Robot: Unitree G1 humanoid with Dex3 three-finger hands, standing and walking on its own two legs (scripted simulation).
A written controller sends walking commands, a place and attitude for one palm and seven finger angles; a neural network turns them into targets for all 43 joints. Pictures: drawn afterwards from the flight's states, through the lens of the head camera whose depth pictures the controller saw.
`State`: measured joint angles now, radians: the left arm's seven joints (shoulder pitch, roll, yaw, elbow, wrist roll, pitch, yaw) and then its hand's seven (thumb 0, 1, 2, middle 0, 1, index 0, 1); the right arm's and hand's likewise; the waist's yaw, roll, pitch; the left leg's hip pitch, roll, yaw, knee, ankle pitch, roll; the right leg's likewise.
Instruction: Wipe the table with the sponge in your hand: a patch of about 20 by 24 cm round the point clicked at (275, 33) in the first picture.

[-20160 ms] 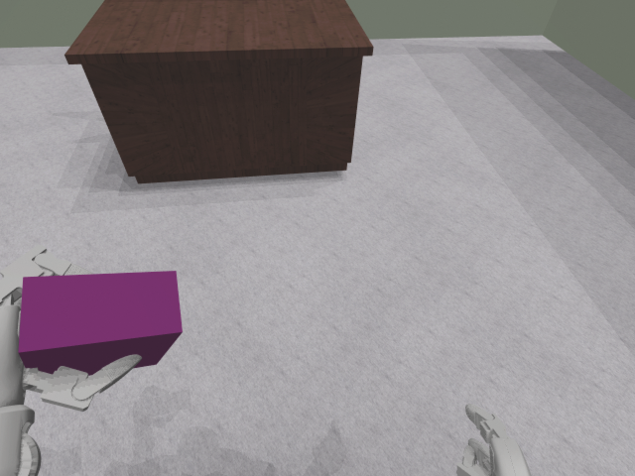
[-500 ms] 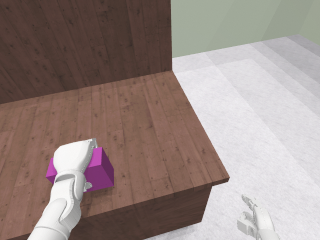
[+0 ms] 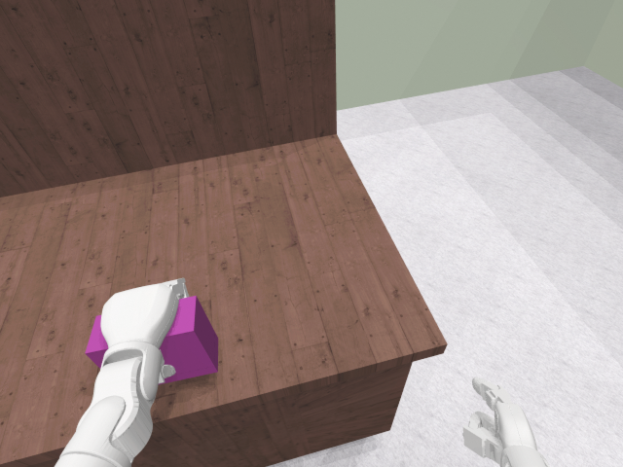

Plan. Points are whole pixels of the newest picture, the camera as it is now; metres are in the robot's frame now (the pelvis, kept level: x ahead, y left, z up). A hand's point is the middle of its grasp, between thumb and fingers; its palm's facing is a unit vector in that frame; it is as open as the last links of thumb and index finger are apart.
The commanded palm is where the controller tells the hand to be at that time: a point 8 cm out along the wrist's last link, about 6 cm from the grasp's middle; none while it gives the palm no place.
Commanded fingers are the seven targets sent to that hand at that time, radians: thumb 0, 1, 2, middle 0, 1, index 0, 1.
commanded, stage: lower the sponge onto the table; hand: left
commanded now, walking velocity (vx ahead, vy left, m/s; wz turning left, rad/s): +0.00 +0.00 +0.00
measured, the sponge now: (164, 351) +0.25 +0.27 -0.02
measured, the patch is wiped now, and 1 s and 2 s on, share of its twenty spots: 0.00 0.00 0.50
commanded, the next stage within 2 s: wipe forward along the first lane in 1.06 s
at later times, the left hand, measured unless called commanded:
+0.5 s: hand (166, 342) +0.26 +0.26 -0.01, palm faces -0.08 -0.06 -0.99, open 9.8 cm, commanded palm +0.23 +0.26 +0.05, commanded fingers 0.00 0.10 1.30 -1.20 -1.60 -1.20 -1.60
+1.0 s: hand (163, 351) +0.25 +0.27 -0.02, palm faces -0.09 -0.05 -0.99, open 9.8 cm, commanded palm +0.23 +0.26 +0.03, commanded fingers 0.00 0.10 1.30 -1.20 -1.60 -1.20 -1.60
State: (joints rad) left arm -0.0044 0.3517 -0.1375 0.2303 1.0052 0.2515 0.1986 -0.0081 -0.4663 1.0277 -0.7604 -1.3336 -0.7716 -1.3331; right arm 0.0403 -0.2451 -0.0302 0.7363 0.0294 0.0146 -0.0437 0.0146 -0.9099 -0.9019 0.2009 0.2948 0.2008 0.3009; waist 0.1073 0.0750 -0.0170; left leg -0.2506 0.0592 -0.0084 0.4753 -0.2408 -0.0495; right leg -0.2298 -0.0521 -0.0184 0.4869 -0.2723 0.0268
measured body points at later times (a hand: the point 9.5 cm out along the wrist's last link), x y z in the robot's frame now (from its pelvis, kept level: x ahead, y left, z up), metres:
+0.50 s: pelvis -0.01 +0.00 +0.00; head +0.00 -0.03 +0.45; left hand +0.26 +0.26 +0.05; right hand +0.19 -0.23 -0.11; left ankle +0.00 +0.15 -0.74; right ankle -0.01 -0.14 -0.74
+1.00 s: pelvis -0.01 +0.00 -0.01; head +0.00 -0.03 +0.44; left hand +0.25 +0.27 +0.03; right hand +0.18 -0.24 -0.12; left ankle +0.00 +0.15 -0.74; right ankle -0.01 -0.14 -0.74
